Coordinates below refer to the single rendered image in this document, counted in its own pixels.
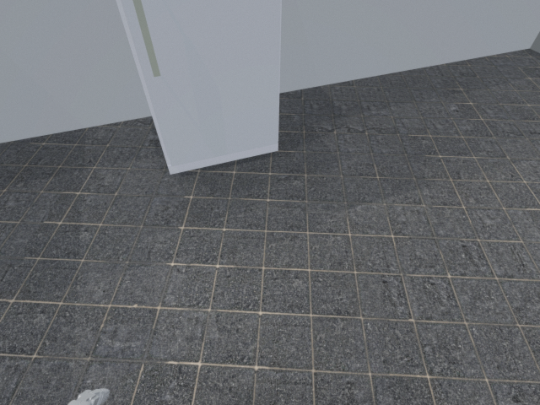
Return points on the fridge door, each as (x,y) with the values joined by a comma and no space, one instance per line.
(217,92)

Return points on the robot left hand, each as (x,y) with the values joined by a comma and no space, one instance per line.
(95,397)

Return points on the handle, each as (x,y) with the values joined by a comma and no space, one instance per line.
(146,37)

